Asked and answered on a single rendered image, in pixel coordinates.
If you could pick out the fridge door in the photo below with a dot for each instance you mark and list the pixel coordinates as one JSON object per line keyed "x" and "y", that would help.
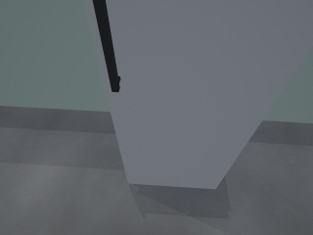
{"x": 197, "y": 77}

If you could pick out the handle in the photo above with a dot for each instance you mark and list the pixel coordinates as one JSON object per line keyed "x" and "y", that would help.
{"x": 102, "y": 17}

